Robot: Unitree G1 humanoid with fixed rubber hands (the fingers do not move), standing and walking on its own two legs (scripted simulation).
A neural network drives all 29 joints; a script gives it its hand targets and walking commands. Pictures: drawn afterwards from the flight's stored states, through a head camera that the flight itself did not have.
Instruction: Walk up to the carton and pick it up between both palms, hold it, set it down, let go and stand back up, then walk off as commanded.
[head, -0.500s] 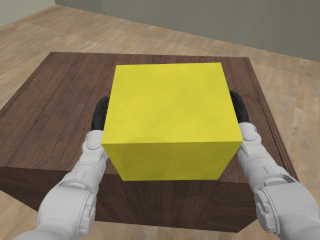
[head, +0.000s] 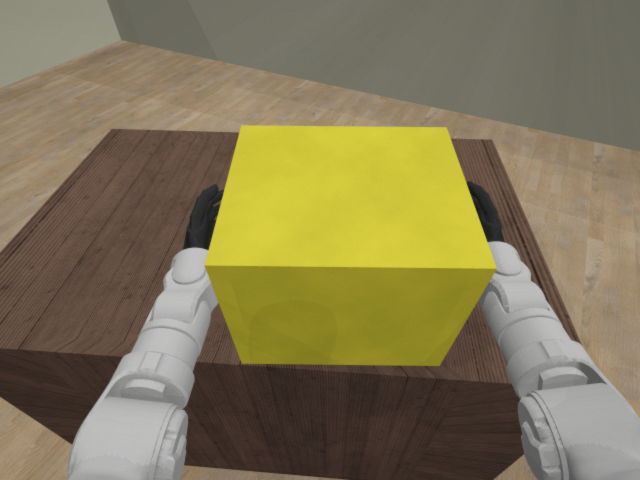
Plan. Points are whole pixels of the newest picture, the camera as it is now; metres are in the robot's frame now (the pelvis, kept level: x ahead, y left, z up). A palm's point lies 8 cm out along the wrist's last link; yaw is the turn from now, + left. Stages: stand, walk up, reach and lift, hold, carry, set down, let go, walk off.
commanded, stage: reach and lift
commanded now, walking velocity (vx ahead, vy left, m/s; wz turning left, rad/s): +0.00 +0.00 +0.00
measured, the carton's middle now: (342, 247) +0.41 -0.02 +0.08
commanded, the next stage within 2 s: hold in 1.48 s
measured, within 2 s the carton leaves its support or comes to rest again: neither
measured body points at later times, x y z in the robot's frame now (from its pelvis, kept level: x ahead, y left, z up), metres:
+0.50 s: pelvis -0.01 +0.00 +0.00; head -0.05 +0.01 +0.45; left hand +0.39 +0.18 +0.17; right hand +0.38 -0.20 +0.15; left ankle -0.01 +0.14 -0.75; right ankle +0.01 -0.13 -0.75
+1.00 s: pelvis -0.01 +0.00 +0.00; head -0.06 +0.01 +0.45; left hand +0.39 +0.18 +0.18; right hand +0.38 -0.20 +0.17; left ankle -0.01 +0.14 -0.75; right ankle +0.01 -0.13 -0.75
